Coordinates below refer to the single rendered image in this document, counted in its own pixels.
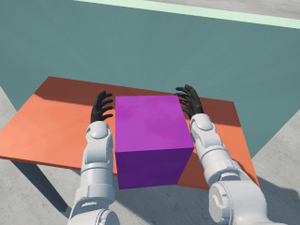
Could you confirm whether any right robot forearm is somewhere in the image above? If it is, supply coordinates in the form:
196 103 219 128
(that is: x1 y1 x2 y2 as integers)
189 113 268 216

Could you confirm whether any table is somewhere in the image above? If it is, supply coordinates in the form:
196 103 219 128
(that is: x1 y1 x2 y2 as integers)
0 76 260 213

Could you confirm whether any left robot hand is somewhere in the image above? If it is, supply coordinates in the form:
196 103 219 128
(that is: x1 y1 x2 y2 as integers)
90 90 113 124

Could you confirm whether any robot left upper arm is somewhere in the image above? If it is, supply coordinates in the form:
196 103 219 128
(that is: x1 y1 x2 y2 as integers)
68 208 120 225

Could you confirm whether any left robot forearm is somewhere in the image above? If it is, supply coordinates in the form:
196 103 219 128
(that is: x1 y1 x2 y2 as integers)
67 121 115 225

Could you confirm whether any carton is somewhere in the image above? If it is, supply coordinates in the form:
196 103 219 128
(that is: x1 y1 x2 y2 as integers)
114 95 195 189

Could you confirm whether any right robot hand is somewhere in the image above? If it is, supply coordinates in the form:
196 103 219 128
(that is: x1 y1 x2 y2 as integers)
174 84 204 120

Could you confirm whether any robot right upper arm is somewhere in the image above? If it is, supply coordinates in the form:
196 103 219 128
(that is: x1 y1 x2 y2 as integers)
209 180 288 225

